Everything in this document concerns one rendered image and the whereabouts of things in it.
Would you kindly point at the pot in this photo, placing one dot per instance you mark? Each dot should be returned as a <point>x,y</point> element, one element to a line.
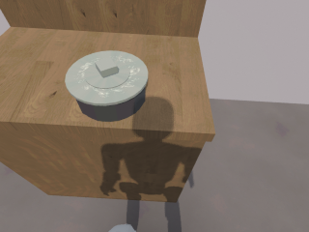
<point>114,112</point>

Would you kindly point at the table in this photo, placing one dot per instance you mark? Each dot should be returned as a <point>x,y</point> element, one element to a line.
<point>47,140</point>

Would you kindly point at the lid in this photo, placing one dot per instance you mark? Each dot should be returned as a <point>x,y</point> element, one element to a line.
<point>85,83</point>

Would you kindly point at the knob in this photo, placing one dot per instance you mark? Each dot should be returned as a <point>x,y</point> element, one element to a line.
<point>106,67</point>

